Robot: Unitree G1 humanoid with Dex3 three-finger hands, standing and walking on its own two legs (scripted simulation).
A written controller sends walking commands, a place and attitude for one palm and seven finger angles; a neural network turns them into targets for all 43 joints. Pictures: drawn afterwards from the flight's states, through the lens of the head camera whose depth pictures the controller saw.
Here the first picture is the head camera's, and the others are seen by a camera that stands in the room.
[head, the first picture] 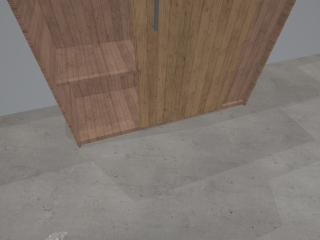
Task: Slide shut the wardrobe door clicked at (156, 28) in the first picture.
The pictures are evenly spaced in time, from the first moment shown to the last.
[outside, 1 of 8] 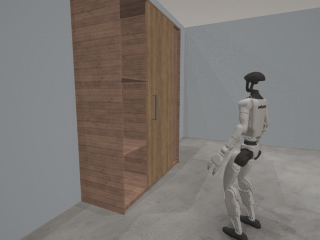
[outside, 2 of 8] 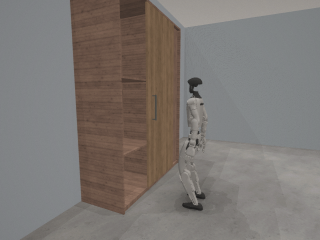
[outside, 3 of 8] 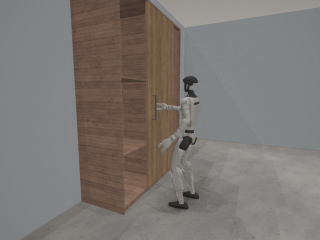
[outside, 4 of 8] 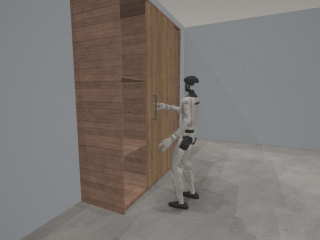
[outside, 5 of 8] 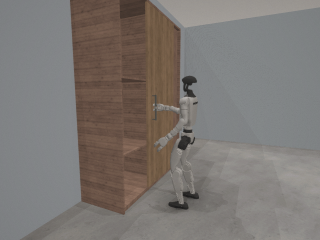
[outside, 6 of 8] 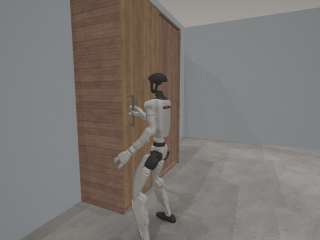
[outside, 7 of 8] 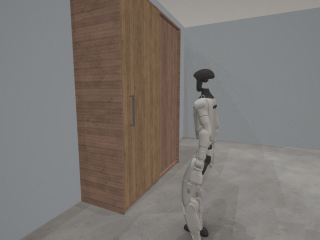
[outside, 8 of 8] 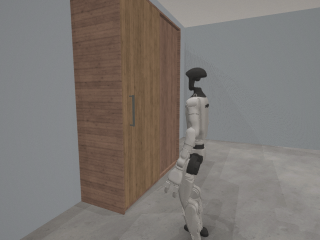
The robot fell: no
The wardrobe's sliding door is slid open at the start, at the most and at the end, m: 0.47 0.47 0.01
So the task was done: yes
